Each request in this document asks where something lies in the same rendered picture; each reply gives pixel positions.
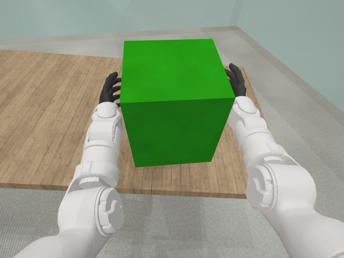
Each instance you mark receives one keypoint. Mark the left robot forearm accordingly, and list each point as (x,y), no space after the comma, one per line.
(99,162)

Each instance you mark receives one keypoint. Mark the robot left hand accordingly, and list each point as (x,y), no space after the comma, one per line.
(108,89)

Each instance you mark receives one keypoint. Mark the table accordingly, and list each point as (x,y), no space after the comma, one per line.
(46,105)

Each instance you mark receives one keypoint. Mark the robot right hand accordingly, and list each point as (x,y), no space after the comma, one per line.
(236,80)

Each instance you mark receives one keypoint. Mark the right robot upper arm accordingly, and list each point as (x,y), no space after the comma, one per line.
(285,195)

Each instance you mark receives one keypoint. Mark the carton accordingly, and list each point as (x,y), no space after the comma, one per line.
(175,99)

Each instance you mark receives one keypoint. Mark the left robot upper arm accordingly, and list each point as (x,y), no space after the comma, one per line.
(87,218)

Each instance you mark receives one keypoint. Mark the right robot forearm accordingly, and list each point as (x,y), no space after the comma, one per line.
(253,137)

